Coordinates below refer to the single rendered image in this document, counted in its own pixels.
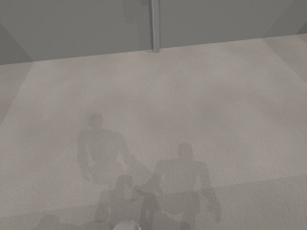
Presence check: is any robot left thigh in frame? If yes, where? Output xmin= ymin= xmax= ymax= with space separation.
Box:
xmin=113 ymin=220 xmax=142 ymax=230

